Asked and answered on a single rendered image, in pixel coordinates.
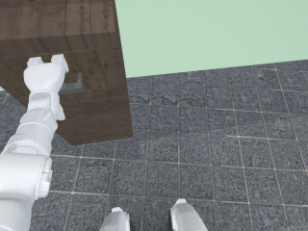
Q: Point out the robot right shin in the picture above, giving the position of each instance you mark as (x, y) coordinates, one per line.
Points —
(180, 200)

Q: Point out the robot shin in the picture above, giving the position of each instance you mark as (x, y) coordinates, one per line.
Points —
(180, 200)
(116, 209)

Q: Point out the robot left upper arm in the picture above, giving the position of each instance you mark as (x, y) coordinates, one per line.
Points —
(24, 177)

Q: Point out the left robot forearm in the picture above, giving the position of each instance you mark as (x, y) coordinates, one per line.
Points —
(36, 129)

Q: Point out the drawer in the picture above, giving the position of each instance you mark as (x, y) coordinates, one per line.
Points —
(96, 65)

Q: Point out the cabinet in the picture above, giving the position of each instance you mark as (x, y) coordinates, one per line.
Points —
(29, 27)

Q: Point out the robot left shin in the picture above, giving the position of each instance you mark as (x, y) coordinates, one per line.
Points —
(116, 209)

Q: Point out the handle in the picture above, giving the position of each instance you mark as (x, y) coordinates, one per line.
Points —
(72, 87)

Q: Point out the robot left hand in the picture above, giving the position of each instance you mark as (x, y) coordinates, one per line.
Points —
(46, 76)

